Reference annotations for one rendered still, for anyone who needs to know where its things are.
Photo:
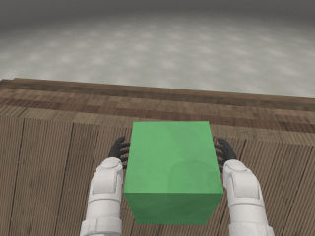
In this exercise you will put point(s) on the carton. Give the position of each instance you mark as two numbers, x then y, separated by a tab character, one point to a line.
172	174

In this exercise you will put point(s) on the robot left hand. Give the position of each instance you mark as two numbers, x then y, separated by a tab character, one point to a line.
117	152

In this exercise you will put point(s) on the left robot forearm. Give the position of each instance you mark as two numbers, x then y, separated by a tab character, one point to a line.
103	211

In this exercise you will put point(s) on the right robot forearm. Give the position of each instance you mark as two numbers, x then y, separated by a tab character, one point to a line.
245	201

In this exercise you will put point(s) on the robot right hand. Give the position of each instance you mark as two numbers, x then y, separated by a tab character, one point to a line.
228	153

